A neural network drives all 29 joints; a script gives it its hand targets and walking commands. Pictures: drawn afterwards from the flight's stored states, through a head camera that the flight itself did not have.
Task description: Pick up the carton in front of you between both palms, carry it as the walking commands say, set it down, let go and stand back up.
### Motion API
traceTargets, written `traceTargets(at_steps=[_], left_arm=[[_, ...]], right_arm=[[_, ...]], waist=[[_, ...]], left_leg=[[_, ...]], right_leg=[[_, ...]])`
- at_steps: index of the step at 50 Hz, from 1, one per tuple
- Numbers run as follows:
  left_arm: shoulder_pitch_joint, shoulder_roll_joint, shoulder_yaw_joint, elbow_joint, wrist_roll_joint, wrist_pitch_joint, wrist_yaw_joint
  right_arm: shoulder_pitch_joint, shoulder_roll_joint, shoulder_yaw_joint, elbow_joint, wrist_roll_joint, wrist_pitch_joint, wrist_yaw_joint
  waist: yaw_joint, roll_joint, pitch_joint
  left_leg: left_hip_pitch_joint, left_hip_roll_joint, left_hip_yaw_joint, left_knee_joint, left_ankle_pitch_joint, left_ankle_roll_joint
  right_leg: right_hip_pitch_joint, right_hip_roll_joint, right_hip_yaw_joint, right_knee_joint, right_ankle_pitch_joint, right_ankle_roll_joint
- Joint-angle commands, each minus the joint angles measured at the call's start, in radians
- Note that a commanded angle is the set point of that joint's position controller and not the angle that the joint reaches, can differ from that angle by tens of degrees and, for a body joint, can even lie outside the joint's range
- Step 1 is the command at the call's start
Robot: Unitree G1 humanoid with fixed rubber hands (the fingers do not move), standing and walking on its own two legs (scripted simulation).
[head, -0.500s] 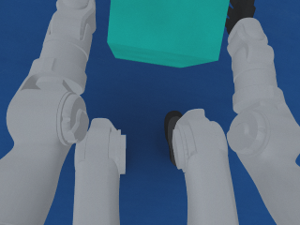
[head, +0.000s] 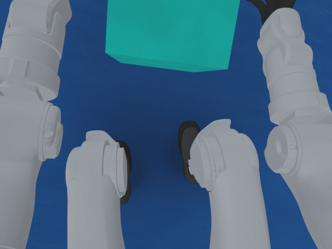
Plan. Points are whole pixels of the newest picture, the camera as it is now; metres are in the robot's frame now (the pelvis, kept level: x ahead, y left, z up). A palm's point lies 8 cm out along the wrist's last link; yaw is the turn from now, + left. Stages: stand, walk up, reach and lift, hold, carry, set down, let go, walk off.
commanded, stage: set down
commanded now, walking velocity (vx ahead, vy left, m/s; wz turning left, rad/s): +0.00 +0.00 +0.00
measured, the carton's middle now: (167, 18) +0.54 -0.05 -0.25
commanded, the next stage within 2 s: let go in 0.88 s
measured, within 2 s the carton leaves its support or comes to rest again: neither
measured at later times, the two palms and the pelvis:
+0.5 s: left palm out of the picture +0.59 +0.15 +0.02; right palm out of the picture +0.51 -0.24 +0.02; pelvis +0.01 +0.00 +0.12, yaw +0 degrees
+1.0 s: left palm out of the picture +0.58 +0.16 +0.17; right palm out of the picture +0.50 -0.24 +0.16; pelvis +0.04 +0.00 +0.26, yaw +1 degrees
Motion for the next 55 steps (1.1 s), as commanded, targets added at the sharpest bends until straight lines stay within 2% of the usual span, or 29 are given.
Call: traceTargets(at_steps=[1, 5, 10, 15, 21, 25, 32, 42, 45, 50, 55], left_arm=[[-0.295, 0.117, 0.07, -0.157, 0.033, 0.016, 0.011], [-0.233, 0.095, 0.125, -0.07, 0.069, 0.034, -0.009], [-0.193, 0.067, 0.158, -0.009, 0.098, 0.014, -0.034], [-0.191, 0.066, 0.166, -0.033, 0.116, 0.017, -0.046], [-0.18, 0.062, 0.166, -0.138, 0.132, 0.05, -0.053], [-0.156, 0.058, 0.175, -0.194, 0.144, 0.075, -0.059], [-0.085, 0.041, 0.208, -0.203, 0.169, 0.087, -0.078], [-0.018, 0.017, 0.253, -0.171, 0.21, 0.061, -0.108], [0.014, -0.001, 0.273, -0.152, 0.231, 0.05, -0.114], [0.176, -0.066, 0.311, -0.201, 0.285, 0.039, -0.089], [0.446, -0.175, 0.323, -0.366, 0.316, 0.026, -0.024]], right_arm=[[-0.203, -0.135, 0.004, -0.195, 0.0, 0.025, -0.023], [-0.142, -0.077, -0.02, -0.163, -0.049, 0.06, -0.028], [-0.123, -0.034, -0.05, -0.168, -0.097, 0.056, -0.013], [-0.1, -0.038, -0.074, -0.2, -0.118, 0.063, -0.003], [-0.051, -0.055, -0.085, -0.272, -0.114, 0.092, 0.008], [-0.019, -0.057, -0.088, -0.315, -0.111, 0.114, 0.018], [0.041, -0.033, -0.1, -0.338, -0.132, 0.125, 0.038], [0.11, 0.001, -0.129, -0.344, -0.185, 0.103, 0.065], [0.137, 0.019, -0.136, -0.329, -0.206, 0.092, 0.077], [0.275, 0.022, -0.127, -0.35, -0.262, 0.074, 0.119], [0.5, -0.005, -0.084, -0.416, -0.326, 0.054, 0.187]], waist=[[-0.047, 0.115, -1.524], [-0.034, 0.085, -1.307], [-0.033, 0.07, -1.26], [-0.047, 0.099, -1.344], [-0.061, 0.162, -1.494], [-0.059, 0.182, -1.538], [-0.05, 0.158, -1.503], [-0.05, 0.133, -1.43], [-0.041, 0.128, -1.387], [-0.024, 0.116, -1.452], [-0.009, 0.085, -1.453]], left_leg=[[0.599, -0.004, 0.077, -0.275, 0.299, 0.009], [0.458, -0.001, 0.074, -0.359, 0.198, 0.016], [0.427, 0.0, 0.058, -0.439, 0.216, 0.02], [0.522, -0.005, 0.054, -0.521, 0.256, 0.012], [0.71, -0.015, 0.06, -0.612, 0.346, -0.002], [0.81, -0.02, 0.06, -0.68, 0.401, -0.006], [0.89, -0.025, 0.051, -0.816, 0.461, -0.007], [1.012, -0.019, 0.04, -1.035, 0.513, -0.015], [1.035, -0.014, 0.036, -1.095, 0.512, -0.017], [1.173, -0.015, 0.032, -1.187, 0.611, -0.024], [1.328, -0.015, 0.019, -1.283, 0.723, -0.037]], right_leg=[[0.916, 0.034, -0.062, -0.184, 0.422, 0.009], [0.819, 0.035, -0.06, -0.266, 0.323, 0.014], [0.782, 0.036, -0.059, -0.339, 0.332, 0.025], [0.806, 0.039, -0.074, -0.42, 0.351, 0.026], [0.857, 0.048, -0.092, -0.518, 0.405, 0.021], [0.892, 0.053, -0.093, -0.59, 0.438, 0.022], [0.968, 0.055, -0.084, -0.726, 0.479, 0.028], [1.116, 0.046, -0.075, -0.938, 0.524, 0.03], [1.147, 0.041, -0.071, -0.994, 0.52, 0.03], [1.288, 0.04, -0.064, -1.071, 0.597, 0.024], [1.434, 0.041, -0.05, -1.155, 0.67, 0.0]])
